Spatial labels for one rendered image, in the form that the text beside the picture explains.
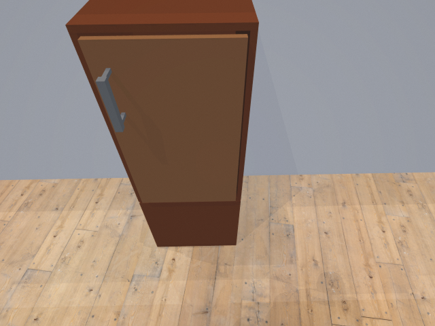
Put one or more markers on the handle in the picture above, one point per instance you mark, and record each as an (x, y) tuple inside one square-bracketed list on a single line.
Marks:
[(110, 102)]

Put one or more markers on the cupboard door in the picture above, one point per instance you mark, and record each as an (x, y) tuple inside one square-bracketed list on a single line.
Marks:
[(183, 99)]

